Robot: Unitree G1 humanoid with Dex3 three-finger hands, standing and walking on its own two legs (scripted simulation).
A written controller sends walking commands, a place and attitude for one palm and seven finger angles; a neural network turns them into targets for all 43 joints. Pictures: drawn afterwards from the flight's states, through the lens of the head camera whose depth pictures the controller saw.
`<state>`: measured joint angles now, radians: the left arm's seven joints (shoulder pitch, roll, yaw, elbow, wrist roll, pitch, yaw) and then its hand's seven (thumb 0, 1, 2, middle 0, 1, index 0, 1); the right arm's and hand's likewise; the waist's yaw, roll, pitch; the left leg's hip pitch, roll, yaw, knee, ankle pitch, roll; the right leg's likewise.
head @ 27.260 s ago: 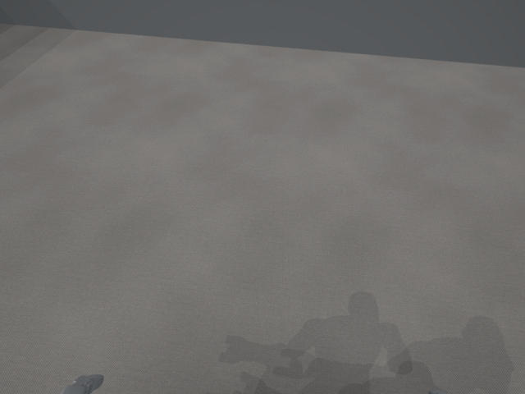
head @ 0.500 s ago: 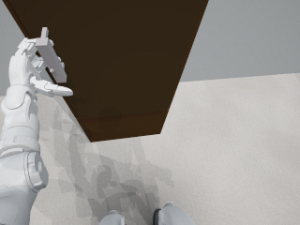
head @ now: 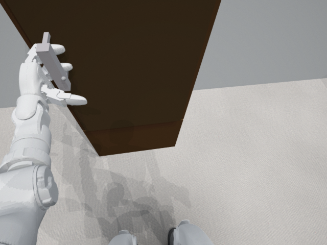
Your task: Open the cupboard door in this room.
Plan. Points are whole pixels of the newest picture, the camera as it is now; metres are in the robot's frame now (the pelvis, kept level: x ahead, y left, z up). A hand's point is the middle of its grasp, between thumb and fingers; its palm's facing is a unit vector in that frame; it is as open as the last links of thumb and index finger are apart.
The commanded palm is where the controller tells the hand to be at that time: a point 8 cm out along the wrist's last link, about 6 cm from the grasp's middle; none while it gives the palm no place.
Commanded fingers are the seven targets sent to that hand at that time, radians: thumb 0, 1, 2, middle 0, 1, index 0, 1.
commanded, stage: slide the fingers in behind the handle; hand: left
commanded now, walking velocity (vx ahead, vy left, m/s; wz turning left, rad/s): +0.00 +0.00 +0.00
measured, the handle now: (56, 63) +0.54 +0.23 +0.08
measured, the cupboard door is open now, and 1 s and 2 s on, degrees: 0 0 34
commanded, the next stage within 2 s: close the thumb around the handle in 0.18 s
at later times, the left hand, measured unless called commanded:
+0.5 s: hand (63, 79) +0.49 +0.21 +0.08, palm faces +0.08 -1.00 +0.00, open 12.6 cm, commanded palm +0.46 +0.25 +0.08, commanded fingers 0.00 0.17 0.59 -0.35 -1.27 -0.35 -1.27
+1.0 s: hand (63, 79) +0.49 +0.21 +0.08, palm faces +0.09 -1.00 +0.00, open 6.1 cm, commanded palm +0.45 +0.25 +0.08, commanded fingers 0.00 0.90 0.90 -0.40 -1.35 -0.40 -1.35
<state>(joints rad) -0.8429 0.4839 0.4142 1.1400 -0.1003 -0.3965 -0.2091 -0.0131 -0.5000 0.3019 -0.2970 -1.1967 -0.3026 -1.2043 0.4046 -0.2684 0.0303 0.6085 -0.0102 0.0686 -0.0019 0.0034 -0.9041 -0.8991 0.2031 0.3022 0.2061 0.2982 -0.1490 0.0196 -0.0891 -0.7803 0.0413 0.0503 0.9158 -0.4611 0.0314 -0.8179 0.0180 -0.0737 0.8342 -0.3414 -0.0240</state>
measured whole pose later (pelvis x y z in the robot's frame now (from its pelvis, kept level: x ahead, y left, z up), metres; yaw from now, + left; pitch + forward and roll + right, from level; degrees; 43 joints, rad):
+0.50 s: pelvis -0.01 +0.00 +0.00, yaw +1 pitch +19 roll -2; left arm -0.88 0.48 0.39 1.17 -0.10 -0.40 -0.21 -0.01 -0.29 0.39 -0.31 -1.22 -0.32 -1.23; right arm 0.39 -0.28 0.03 0.62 -0.01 0.05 -0.01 0.00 -0.90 -0.90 0.20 0.30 0.21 0.30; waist -0.15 0.02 -0.09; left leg -0.80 0.03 0.04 0.93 -0.46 0.03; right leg -0.83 0.01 -0.08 0.85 -0.34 -0.02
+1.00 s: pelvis +0.00 +0.00 +0.00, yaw +0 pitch +18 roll -2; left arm -0.82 0.47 0.42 1.12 -0.11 -0.39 -0.21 0.01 0.67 0.79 -0.34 -1.32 -0.34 -1.34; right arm 0.40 -0.27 0.03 0.61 -0.01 0.06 -0.01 0.00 -0.90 -0.90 0.20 0.30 0.21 0.30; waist -0.15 0.02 -0.09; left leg -0.77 0.04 0.06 0.91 -0.46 0.03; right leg -0.81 0.02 -0.07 0.83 -0.34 -0.02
